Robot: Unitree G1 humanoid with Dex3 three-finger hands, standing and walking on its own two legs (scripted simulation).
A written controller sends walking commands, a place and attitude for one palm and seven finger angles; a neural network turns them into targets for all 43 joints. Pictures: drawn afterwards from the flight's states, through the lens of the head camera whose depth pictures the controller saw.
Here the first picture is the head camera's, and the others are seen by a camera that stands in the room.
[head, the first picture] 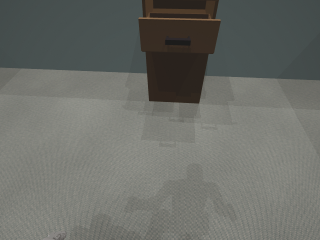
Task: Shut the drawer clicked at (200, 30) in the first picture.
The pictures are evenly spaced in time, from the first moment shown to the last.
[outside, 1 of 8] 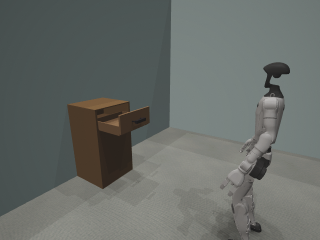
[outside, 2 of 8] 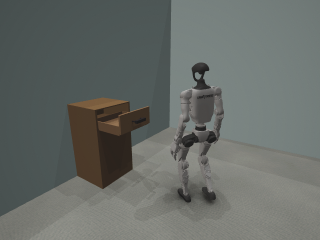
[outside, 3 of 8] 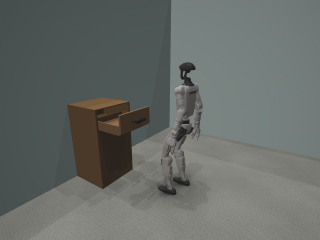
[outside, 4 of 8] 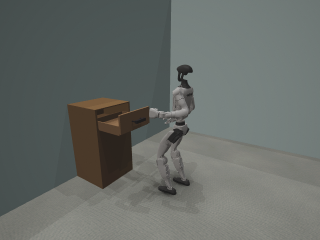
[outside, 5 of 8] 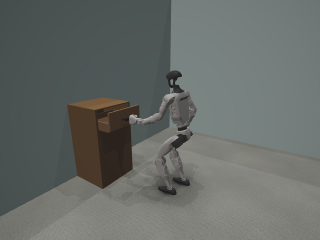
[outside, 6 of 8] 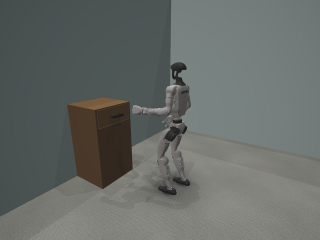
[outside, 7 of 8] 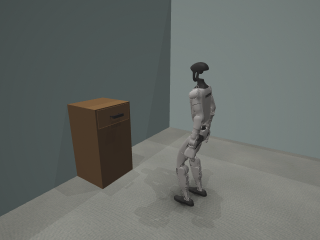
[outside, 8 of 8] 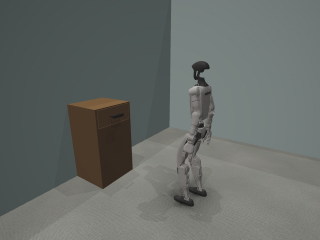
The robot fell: no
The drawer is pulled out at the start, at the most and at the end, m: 0.30 0.30 0.00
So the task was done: yes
